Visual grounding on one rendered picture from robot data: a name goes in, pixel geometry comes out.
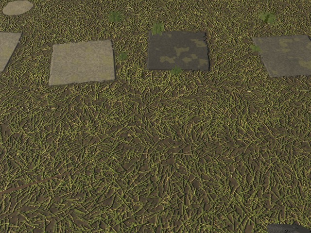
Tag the right robot hand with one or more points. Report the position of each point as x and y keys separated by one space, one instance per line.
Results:
x=286 y=228

